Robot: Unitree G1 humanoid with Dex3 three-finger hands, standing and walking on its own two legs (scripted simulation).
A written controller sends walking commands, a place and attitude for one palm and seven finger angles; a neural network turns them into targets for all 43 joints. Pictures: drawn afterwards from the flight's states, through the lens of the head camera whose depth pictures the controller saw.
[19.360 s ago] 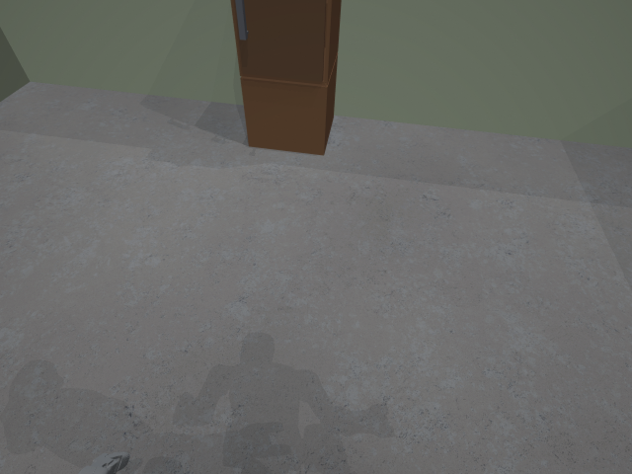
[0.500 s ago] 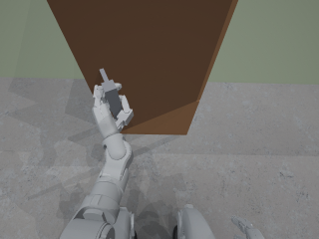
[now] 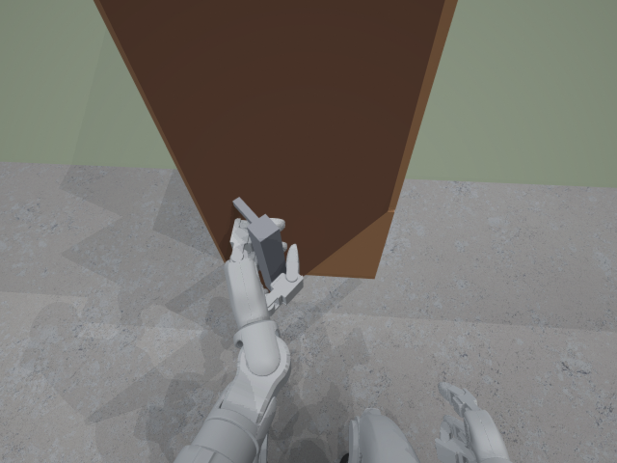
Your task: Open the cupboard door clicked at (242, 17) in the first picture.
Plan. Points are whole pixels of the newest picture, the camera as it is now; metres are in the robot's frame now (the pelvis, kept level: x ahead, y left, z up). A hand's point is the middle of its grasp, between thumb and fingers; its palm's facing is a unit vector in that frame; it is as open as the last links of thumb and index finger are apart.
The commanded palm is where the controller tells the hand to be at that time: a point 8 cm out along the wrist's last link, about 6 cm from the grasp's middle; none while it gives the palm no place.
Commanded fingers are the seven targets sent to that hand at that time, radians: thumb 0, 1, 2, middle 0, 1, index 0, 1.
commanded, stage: open thumb and fingers to let go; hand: left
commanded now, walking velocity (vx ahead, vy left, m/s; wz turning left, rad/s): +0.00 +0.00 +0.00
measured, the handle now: (261, 249) +0.39 +0.07 +0.02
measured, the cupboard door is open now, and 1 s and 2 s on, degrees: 44 45 46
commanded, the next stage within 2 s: slide the hand sideways off the handle in 0.72 s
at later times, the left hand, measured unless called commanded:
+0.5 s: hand (282, 271) +0.35 +0.04 +0.02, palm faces +0.28 -0.96 -0.03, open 13.5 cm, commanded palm +0.31 +0.08 +0.02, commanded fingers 0.00 -0.50 0.30 -0.22 -0.75 -0.22 -0.75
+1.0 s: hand (278, 301) +0.32 +0.04 +0.01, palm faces -0.20 -0.97 -0.13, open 16.0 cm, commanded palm +0.30 +0.08 +0.02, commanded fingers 0.00 -0.50 0.30 -0.15 -0.30 -0.15 -0.30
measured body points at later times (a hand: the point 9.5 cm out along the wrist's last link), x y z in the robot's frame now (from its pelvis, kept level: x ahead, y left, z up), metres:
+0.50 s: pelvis -0.01 +0.01 +0.00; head +0.09 -0.02 +0.44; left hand +0.33 +0.09 +0.03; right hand +0.13 -0.23 -0.14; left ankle +0.02 +0.17 -0.64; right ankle +0.02 -0.08 -0.64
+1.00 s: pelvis -0.02 +0.03 -0.01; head +0.08 +0.01 +0.43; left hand +0.32 +0.10 +0.02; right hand +0.13 -0.21 -0.14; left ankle +0.02 +0.17 -0.64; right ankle +0.02 -0.08 -0.64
